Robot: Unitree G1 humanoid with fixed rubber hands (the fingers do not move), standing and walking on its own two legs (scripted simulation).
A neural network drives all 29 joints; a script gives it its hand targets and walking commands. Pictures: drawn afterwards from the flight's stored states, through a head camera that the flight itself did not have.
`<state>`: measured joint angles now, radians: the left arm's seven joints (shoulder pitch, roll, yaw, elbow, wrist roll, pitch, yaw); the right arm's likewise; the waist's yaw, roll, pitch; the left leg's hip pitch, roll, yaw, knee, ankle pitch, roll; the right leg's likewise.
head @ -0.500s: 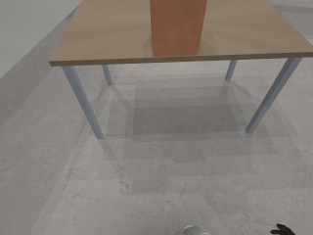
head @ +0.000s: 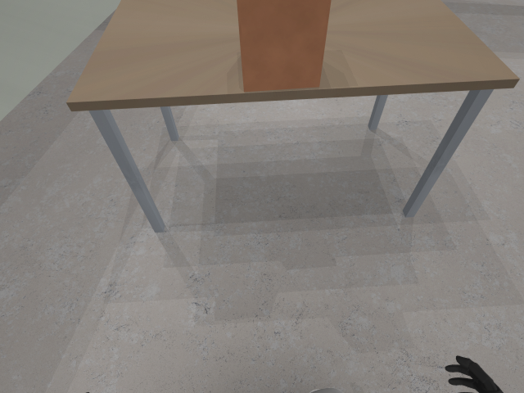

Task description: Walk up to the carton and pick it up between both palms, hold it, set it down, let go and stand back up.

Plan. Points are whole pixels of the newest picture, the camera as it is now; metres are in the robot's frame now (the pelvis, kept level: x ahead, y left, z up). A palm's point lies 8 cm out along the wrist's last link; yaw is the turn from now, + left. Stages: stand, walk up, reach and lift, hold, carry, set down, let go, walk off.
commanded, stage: walk up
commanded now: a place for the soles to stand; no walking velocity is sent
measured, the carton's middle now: (278, 26) +0.95 -0.07 +0.09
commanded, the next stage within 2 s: none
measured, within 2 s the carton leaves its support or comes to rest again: neither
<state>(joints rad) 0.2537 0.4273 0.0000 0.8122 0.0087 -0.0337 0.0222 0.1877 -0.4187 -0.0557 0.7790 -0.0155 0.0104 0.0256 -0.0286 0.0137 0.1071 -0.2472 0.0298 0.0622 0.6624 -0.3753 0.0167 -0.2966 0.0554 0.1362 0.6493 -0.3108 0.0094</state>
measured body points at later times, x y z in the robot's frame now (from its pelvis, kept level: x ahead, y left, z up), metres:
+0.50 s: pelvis +0.08 -0.09 -0.01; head +0.09 -0.10 +0.44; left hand +0.19 +0.24 -0.09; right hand +0.13 -0.43 -0.11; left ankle +0.01 +0.09 -0.69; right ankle +0.14 -0.22 -0.72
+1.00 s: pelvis +0.26 -0.06 +0.01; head +0.27 -0.04 +0.46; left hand +0.35 +0.25 -0.10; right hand +0.32 -0.39 -0.07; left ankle +0.30 +0.04 -0.72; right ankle +0.19 -0.21 -0.66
